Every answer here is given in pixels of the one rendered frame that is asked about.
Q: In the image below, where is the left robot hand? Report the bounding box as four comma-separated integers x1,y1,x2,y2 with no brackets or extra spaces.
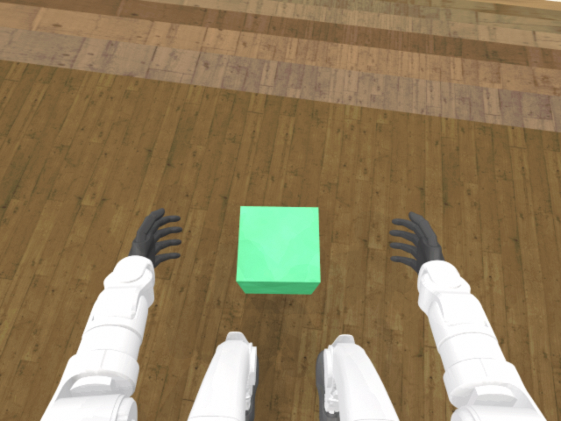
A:
128,208,182,268

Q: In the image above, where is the carton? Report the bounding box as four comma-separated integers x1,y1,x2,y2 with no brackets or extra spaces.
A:
236,206,321,295

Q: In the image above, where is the right robot forearm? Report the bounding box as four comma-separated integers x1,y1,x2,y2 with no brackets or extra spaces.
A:
417,260,547,421

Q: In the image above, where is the left robot thigh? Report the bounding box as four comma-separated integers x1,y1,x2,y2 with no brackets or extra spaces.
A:
188,340,257,421

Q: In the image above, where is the left robot forearm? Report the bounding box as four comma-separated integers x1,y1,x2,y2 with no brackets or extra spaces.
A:
40,255,155,421

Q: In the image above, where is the right robot hand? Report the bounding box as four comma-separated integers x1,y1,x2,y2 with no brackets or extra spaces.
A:
389,211,445,275

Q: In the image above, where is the robot right shin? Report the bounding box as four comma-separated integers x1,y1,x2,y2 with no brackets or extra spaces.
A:
324,334,365,412

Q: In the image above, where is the robot left upper arm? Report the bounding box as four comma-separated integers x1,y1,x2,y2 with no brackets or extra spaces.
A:
44,394,138,421

